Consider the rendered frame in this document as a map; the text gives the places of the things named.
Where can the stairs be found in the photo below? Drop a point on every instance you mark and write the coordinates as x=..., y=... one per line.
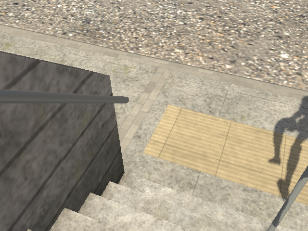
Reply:
x=137, y=204

